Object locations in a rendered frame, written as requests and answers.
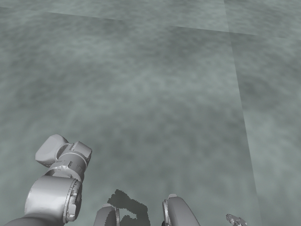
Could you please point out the left robot hand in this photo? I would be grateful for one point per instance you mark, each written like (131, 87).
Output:
(45, 154)

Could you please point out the right robot hand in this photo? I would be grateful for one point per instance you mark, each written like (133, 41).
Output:
(235, 221)

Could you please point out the left robot arm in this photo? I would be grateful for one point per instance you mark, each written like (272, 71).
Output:
(55, 197)

